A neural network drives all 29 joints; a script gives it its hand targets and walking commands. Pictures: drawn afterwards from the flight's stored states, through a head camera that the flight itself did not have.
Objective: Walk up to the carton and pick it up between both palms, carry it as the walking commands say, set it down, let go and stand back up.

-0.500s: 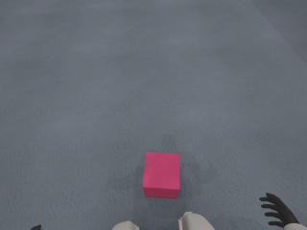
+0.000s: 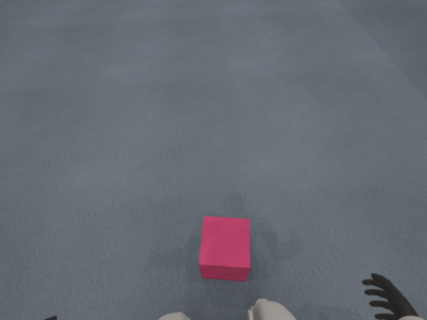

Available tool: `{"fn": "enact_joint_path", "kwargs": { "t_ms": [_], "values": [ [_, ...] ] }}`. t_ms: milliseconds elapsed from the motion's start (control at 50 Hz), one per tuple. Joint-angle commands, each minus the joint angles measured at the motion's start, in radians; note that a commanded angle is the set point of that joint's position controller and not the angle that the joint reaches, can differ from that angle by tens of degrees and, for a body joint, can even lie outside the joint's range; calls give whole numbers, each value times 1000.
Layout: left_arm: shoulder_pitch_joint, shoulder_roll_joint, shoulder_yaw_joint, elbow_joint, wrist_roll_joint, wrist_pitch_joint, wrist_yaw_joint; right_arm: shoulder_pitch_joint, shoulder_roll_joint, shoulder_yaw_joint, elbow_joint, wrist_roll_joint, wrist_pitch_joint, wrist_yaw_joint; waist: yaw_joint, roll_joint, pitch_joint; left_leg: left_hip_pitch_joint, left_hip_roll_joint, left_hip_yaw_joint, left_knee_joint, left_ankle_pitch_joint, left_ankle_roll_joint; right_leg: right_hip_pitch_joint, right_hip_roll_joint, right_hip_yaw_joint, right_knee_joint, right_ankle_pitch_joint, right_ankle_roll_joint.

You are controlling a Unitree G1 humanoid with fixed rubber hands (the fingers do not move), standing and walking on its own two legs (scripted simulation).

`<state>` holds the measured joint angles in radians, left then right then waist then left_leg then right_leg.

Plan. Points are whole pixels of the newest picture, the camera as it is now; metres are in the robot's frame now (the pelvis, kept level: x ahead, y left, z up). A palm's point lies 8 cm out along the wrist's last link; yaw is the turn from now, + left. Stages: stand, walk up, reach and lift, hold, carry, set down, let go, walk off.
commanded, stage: walk up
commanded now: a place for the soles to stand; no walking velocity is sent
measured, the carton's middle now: (225, 249) +0.45 -0.02 -0.63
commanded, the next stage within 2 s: none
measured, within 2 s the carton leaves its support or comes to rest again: neither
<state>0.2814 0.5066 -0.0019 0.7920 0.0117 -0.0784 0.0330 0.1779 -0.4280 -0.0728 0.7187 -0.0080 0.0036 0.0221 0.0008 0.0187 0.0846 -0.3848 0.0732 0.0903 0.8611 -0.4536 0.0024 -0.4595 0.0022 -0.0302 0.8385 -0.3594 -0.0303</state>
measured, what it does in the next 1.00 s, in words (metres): stands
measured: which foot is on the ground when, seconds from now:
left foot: down 0.00-1.00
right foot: down 0.00-1.00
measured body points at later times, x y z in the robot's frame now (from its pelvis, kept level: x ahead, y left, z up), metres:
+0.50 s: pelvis +0.00 +0.00 +0.00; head +0.02 -0.01 +0.45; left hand +0.09 +0.35 -0.08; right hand +0.14 -0.32 -0.09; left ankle +0.00 +0.12 -0.70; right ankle +0.05 -0.11 -0.70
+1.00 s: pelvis +0.00 +0.00 +0.00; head +0.01 -0.01 +0.45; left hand +0.09 +0.35 -0.07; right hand +0.13 -0.32 -0.09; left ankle +0.00 +0.12 -0.70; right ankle +0.05 -0.11 -0.70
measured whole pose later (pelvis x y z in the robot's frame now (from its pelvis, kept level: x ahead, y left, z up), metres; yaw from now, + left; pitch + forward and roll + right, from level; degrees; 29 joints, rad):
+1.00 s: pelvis +0.00 +0.00 +0.00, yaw +0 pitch -1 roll +0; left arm 0.30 0.51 0.00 0.79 0.01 -0.08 0.03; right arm 0.21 -0.43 -0.07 0.72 -0.01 0.00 0.02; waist 0.00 0.03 0.06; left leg -0.38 0.06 0.09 0.84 -0.44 0.01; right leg -0.46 0.00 -0.02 0.82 -0.34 -0.03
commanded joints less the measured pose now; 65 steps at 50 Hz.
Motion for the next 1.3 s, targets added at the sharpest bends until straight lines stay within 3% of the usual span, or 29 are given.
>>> {"fn": "enact_joint_path", "kwargs": {
  "t_ms": [0, 40, 100, 160, 200, 240, 260, 300, 420, 480, 520, 560, 640, 680, 740, 760, 800, 840, 880, 900, 920, 1000, 1020, 1060, 1100, 1140, 1200, 1240, 1280],
  "values": [
    [70, 250, 87, 9, 14, -28, 15, -46, -168, -27, -26, 16, -9, -10, -5, -112, -184, -74, -2, -83, 19, -82, 55, 144, -197, 455, -275, 152, -160],
    [49, 258, 90, 1, 18, -23, 17, -18, -185, -48, -16, 0, -10, -6, -22, -72, -149, -26, -28, -100, -46, -150, 44, 54, -239, 535, -333, 2, -192],
    [-26, 187, 62, -18, 7, -16, 9, 29, -202, -51, 7, -6, -29, -1, -59, 35, -168, 160, 72, -227, -264, -80, 106, -108, -112, 287, -191, 20, -82],
    [13, 137, 47, -15, 3, -19, 0, -28, -245, -51, -24, -20, -37, -2, -30, 114, -118, 133, 233, -311, -373, -52, 188, -99, 0, 41, -37, 16, -5],
    [66, 160, 68, 13, -1, -28, -3, -86, -239, -42, -24, -12, -32, 0, 24, 95, -150, 44, 179, -176, -264, 127, 142, 67, -7, 51, -104, 103, -26],
    [118, 232, 86, 15, 11, -40, 10, -55, -199, -43, -47, -4, -23, -5, 32, -106, -229, -51, 19, -48, 47, 123, 46, 202, -166, 387, -239, 289, -131],
    [96, 259, 93, 8, 5, -39, 12, -33, -182, -33, -39, 9, -17, -9, 13, -99, -226, -89, -26, -107, 29, -58, 27, 243, -226, 531, -254, 335, -198],
    [69, 251, 82, 2, 8, -33, 18, -35, -179, -37, -19, 3, -16, -6, -2, -99, -212, -43, -20, -101, -43, -73, 31, 182, -240, 510, -260, 368, -224],
    [25, 153, 57, -7, 4, -17, 10, -11, -241, -58, 8, 2, -30, -4, -30, 77, -194, 123, 178, -204, -268, 91, 159, 23, -5, 72, -54, 214, -28],
    [71, 183, 70, 6, 7, -19, 8, -74, -214, -45, -22, -2, -19, -3, 6, 65, -195, 21, 114, -108, -162, 76, 111, 100, -24, 113, -81, 231, -56],
    [89, 238, 89, 2, 8, -23, 10, -57, -199, -40, -27, 0, -13, -10, 9, -10, -181, -42, 26, -107, -77, -33, 64, 84, -148, 389, -196, 155, -134],
    [68, 242, 82, 5, 13, -22, 17, -30, -180, -43, -14, -2, -13, -6, -18, -43, -159, -4, -20, -124, -95, -133, 55, 43, -207, 503, -304, -59, -171],
    [-37, 147, 53, -12, 4, -14, -1, 35, -257, -61, 10, -10, -38, -3, -57, 78, -146, 130, 186, -294, -362, -187, 147, -128, -24, 112, -86, -19, -33],
    [46, 156, 65, 0, -1, -20, -6, -32, -264, -55, -10, -18, -33, -1, 3, 114, -126, 63, 214, -241, -355, -56, 164, -16, 5, 24, -61, -3, -15],
    [130, 219, 91, 20, 6, -41, 3, -51, -201, -37, -39, 1, -27, -1, 26, -46, -274, 0, 47, -50, -23, 137, 58, 205, -128, 301, -193, 287, -101],
    [137, 265, 102, 31, 9, -42, 10, -42, -171, -35, -42, 14, -16, -7, 30, -117, -228, -120, -17, -93, 51, 0, 32, 263, -187, 490, -236, 317, -157],
    [118, 245, 93, 0, 9, -35, 22, -37, -168, -29, -40, 6, -16, -8, 26, -129, -210, -154, -32, -102, 27, -154, 25, 264, -266, 590, -291, 301, -235],
    [58, 200, 80, -9, 3, -22, 20, 2, -155, -34, -9, -2, -28, -8, -9, -99, -171, 34, -18, -108, -153, -64, 47, 110, -210, 443, -261, 322, -176],
    [-4, 144, 48, -40, -1, -21, 16, 95, -215, -52, 17, -12, -44, -9, -65, -21, -244, 228, 108, -239, -251, 135, 117, -50, -103, 225, -89, 319, -72],
    [-7, 124, 44, -28, 5, -19, 11, 71, -252, -57, 14, -10, -48, -10, -54, 102, -216, 234, 199, -284, -317, 135, 170, -101, -22, 91, -16, 235, -14],
    [12, 149, 56, -21, 3, -21, 11, 41, -264, -63, -3, -7, -46, -6, -23, 97, -173, 202, 251, -271, -287, 236, 205, -54, -3, 38, -7, 173, 2],
    [71, 198, 83, 18, 10, -32, 3, -38, -211, -44, -28, -3, -20, -1, 6, 35, -179, -20, 99, -96, -148, 57, 97, 133, -37, 171, -145, 209, -77],
    [112, 228, 92, 24, 7, -33, 7, -46, -191, -40, -34, 6, -13, -2, 25, -87, -195, -52, 9, -86, -35, -42, 66, 134, -136, 374, -225, 137, -125],
    [81, 267, 99, 8, 15, -27, 15, -5, -188, -40, 0, 1, -7, -4, 4, -87, -150, -84, -42, -114, -3, -184, 48, 119, -252, 585, -353, -76, -190],
    [41, 227, 75, -13, 15, -18, 17, 7, -160, -32, 5, 3, -18, -3, -30, -66, -92, 20, -18, -121, -122, -104, 74, -27, -199, 448, -343, -72, -154],
    [34, 168, 57, -14, 15, -17, 10, 38, -201, -51, -3, -13, -29, 0, -51, 74, -137, 141, 60, -206, -252, -90, 101, -89, -118, 309, -256, -31, -88],
    [53, 153, 62, -6, 3, -15, -7, 3, -263, -65, -13, -22, -33, 3, -28, 110, -130, 83, 218, -329, -441, -344, 172, -57, 11, 40, -83, -103, -17],
    [61, 155, 77, 2, 18, -20, -9, -31, -231, -51, -18, -22, -24, 3, 0, 81, -108, 14, 182, -236, -344, -122, 154, 29, 17, 20, -92, -13, -23],
    [97, 185, 81, 24, 14, -32, -3, -36, -207, -51, -32, -15, -16, 2, 14, 17, -132, -50, 86, -128, -180, -46, 89, 81, -54, 201, -200, 43, -70]
  ]
}}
